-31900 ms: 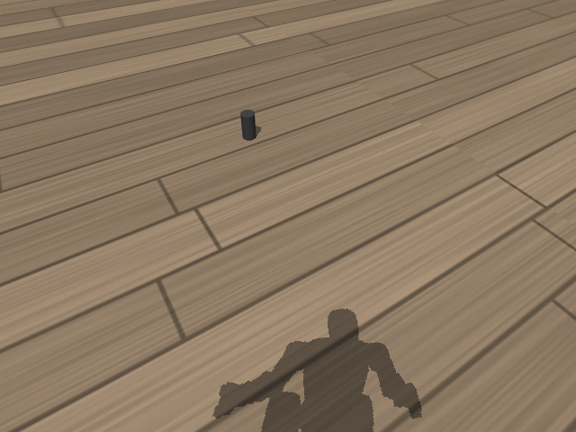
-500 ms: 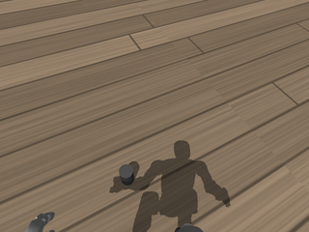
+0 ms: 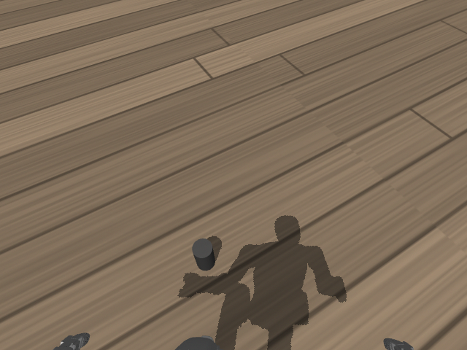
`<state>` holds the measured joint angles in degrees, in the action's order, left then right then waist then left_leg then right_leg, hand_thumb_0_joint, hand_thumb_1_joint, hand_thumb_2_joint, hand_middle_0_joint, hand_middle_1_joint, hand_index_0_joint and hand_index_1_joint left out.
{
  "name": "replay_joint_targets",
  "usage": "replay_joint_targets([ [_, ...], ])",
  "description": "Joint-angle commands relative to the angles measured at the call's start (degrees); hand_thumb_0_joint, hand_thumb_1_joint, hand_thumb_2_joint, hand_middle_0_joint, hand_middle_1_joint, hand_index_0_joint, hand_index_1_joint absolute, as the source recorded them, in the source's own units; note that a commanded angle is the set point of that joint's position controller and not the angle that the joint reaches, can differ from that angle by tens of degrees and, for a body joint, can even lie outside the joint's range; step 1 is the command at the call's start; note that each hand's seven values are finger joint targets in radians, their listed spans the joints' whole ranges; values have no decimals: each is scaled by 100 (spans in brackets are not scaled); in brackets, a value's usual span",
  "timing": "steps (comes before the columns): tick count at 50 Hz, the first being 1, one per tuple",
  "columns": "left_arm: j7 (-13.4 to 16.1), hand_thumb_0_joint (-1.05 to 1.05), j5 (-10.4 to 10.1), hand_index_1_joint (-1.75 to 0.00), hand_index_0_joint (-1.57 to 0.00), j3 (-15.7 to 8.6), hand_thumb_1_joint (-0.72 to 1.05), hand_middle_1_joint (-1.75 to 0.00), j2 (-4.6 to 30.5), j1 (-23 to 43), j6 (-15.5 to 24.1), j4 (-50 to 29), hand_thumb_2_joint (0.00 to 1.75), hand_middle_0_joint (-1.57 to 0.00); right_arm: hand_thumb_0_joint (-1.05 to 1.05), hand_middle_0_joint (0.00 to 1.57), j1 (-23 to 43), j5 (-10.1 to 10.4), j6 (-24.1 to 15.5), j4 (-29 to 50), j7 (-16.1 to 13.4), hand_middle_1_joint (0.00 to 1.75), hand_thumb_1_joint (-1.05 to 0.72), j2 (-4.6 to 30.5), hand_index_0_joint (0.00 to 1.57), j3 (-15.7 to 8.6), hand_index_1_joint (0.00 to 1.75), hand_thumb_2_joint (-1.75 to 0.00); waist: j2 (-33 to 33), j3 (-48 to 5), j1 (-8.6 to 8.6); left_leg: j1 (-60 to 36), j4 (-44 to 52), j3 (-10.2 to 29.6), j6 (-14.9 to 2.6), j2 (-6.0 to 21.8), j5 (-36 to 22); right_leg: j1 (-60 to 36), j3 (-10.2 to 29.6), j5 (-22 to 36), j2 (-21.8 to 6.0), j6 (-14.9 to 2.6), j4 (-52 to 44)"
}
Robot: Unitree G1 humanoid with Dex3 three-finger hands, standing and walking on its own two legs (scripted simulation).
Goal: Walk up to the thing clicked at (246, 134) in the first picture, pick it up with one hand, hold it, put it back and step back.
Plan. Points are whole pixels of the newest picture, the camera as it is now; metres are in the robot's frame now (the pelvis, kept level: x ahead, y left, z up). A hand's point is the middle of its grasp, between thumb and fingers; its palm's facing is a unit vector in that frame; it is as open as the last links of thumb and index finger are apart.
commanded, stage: step back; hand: left
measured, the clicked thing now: (204, 255) +0.52 +0.15 -0.68
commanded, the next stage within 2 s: none
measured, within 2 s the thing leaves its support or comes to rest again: neither
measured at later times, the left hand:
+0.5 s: hand out of the picture -0.02 +0.30 -0.16, palm faces +0.02 -0.94 -0.34, open 7.4 cm
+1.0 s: hand out of the picture -0.12 +0.24 -0.13, palm faces +0.00 -0.91 -0.41, open 7.4 cm
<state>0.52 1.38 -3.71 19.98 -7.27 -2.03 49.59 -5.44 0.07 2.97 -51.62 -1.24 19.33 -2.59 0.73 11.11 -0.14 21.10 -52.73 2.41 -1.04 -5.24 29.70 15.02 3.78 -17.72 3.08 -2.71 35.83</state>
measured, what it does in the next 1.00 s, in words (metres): walks backwards: left foot, then right foot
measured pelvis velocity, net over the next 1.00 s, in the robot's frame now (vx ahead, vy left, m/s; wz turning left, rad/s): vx -0.26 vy -0.02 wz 0.02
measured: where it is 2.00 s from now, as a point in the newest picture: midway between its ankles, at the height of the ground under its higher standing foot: outside the picture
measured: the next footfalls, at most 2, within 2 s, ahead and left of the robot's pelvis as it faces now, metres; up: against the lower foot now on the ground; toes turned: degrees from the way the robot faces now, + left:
left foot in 0.24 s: -0.05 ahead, +0.14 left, +0.00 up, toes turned +0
right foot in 0.68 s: -0.15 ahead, -0.13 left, +0.00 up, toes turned +1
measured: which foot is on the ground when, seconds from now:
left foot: up 0.00-0.22, down 0.24-0.72, up 0.74-1.00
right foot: down 0.00-0.26, up 0.28-0.66, down 0.68-1.00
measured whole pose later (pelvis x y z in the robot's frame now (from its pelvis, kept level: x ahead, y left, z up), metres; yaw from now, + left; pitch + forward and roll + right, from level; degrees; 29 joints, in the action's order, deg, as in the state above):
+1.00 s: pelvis -0.26 -0.02 +0.00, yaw +1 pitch -1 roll +0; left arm 0.4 2.5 -4.5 20.3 -6.9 -2.9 41.0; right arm -12.5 -0.5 1.5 -49.3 -2.4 22.5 -2.3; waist 0.7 9.8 0.1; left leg 19.6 -52.3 3.8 0.7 -3.2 29.9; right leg 21.8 -0.7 -13.3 0.0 -1.5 36.2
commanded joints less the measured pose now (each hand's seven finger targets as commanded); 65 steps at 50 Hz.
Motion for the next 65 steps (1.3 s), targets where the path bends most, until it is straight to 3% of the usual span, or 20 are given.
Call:
replay_joint_targets([
  [1,143,0,-35,-30,-20,-395,90,-30,1259,473,126,-797,90,-20,0,20,-467,2,-125,325,-56,30,-90,1270,20,-312,30,-90,-735,-945,62,124,-1624,632,157,-281,182,74,1297,3348,-1643,-1211,-1294],
  [8,116,0,111,-30,-20,-420,90,-30,1347,-64,23,-977,90,-20,0,20,-545,-33,-244,567,-92,30,-90,1154,20,-235,30,-90,-1219,-1616,-146,207,1146,55,235,370,-91,-1537,875,3270,-1313,-855,-603],
  [12,22,0,-31,-30,-20,-366,90,-30,1265,53,-152,-1139,90,-20,0,20,-865,-207,-342,422,-96,30,-90,1240,20,-385,30,-90,-866,-1665,55,-1130,3322,14,116,554,-2429,-510,732,2088,-895,-312,278],
  [14,62,0,-41,-30,-20,-348,90,-30,1034,36,-132,-1184,90,-20,0,20,-412,-294,-354,624,-32,30,-90,2254,20,-586,30,-90,1154,-1399,28,-1388,3383,2486,-900,2601,-3740,1350,279,-1608,549,124,1810],
  [15,134,0,67,-30,-20,-439,90,-30,1257,350,-125,-1169,90,-20,0,20,-416,-232,-354,698,-24,30,-90,2413,20,-628,30,-90,1308,-1215,357,-504,3515,2958,-1571,3130,-3474,1007,784,-2061,303,217,2762],
  [19,42,0,-60,-30,-20,-482,90,-30,1268,-368,-134,-831,90,-20,0,20,161,-241,-388,811,-109,30,-90,1561,20,-414,30,-90,641,-942,-287,-1069,2876,775,-857,1765,-4262,1567,967,-927,404,169,3752],
  [27,2,0,12,-30,-20,-444,90,-30,1193,-228,-69,-924,90,-20,0,20,-692,-166,-373,884,-144,30,-90,1745,20,-529,30,-90,848,-1366,316,-2144,2479,976,-1371,2081,-4218,1409,497,-1208,42,571,2014],
  [33,-74,0,51,-30,-20,-471,90,-30,1117,-1239,18,-412,90,-20,0,20,-21,-103,-233,1110,-84,30,-90,1850,20,-508,30,-90,983,-1687,-200,-829,1780,608,-865,1774,-3249,-570,-316,386,-219,209,-1048],
  [34,-66,0,89,-30,-20,-510,90,-30,1253,-1278,48,-371,90,-20,0,20,20,-53,-202,1120,-71,30,-90,1681,20,-440,30,-90,736,-1659,-262,-410,1606,523,-560,1520,-2702,-851,-92,766,-261,108,-1215],
  [35,-76,0,179,-30,-20,-621,90,-30,1675,-1164,66,-450,90,-20,0,20,-91,0,-180,1147,-73,30,-90,1434,20,-375,30,-90,-340,-1448,-178,575,856,394,-202,881,-1674,-987,1298,815,-1026,-134,-1354],
  [36,-102,0,118,-30,-20,-692,90,-30,2164,-654,33,-718,90,-20,0,20,40,35,-178,1203,-156,30,-90,1239,20,-345,30,-90,-1664,-1085,-277,886,-305,-20,82,-60,392,56,2390,738,-2084,-1006,-1787],
  [37,-74,0,184,-30,-20,-705,90,-30,2361,-185,36,-933,90,-20,0,20,-55,2,-145,1070,-224,30,-90,1499,20,-449,30,-90,-1908,-828,-284,423,-1465,431,149,106,833,1133,3006,648,-2645,-1555,-2012],
  [41,4,0,117,-30,-20,-524,90,-30,1426,268,53,-1072,90,-20,0,20,-681,53,-217,669,-175,30,-90,1374,20,-318,30,-90,-1081,-951,103,813,-1662,565,129,-156,-151,30,743,2342,-1267,-721,-1020],
  [48,121,0,132,-30,-20,-507,90,-30,1317,-252,-21,-1248,90,-20,0,20,-781,-90,-345,776,-196,30,-90,1266,20,-272,30,-90,-1269,-1498,-264,610,560,50,191,372,136,-1421,955,3326,-1722,-1051,-526],
  [52,47,0,3,-30,-20,-409,90,-30,1331,19,-174,-1395,90,-20,0,20,-1342,-175,-376,541,-125,30,-90,1340,20,-382,30,-90,-715,-1643,58,-868,2926,-272,-3,341,-2081,-399,550,1916,-1242,-491,308],
  [54,30,0,-31,-30,-20,-337,90,-30,955,2,-192,-1445,90,-20,0,20,-1052,-329,-375,664,-105,30,-90,2208,20,-557,30,-90,1351,-1374,-7,-1308,3383,2650,-840,2341,-2807,1667,-48,-1400,107,76,1903],
  [55,112,0,34,-30,-20,-487,90,-30,1317,267,-195,-1449,90,-20,0,20,-796,-295,-367,837,-83,30,-90,2597,20,-638,30,-90,1354,-1299,274,-191,3506,3369,-1708,3143,-2848,1210,581,-2110,154,189,3061],
  [56,114,0,72,-30,-20,-538,90,-30,1533,326,-204,-1336,90,-20,0,20,-451,-294,-414,879,-143,30,-90,2434,20,-644,30,-90,1081,-1016,176,300,3564,3421,-1791,3226,-2705,1022,1003,-1912,5,170,3768],
  [59,37,0,-50,-30,-20,-525,90,-30,1310,-377,-235,-965,90,-20,0,20,6,-299,-427,951,-173,30,-90,1650,20,-415,30,-90,400,-920,-331,-359,3027,1116,-1005,1874,-3436,1558,999,-939,394,177,4212],
  [65,26,0,35,-30,-20,-454,90,-30,1204,-306,-93,-936,90,-20,0,20,-652,-207,-369,877,-148,30,-90,1619,20,-468,30,-90,820,-1368,148,-1907,2528,946,-1316,1952,-3792,1683,558,-1107,72,573,2779],
])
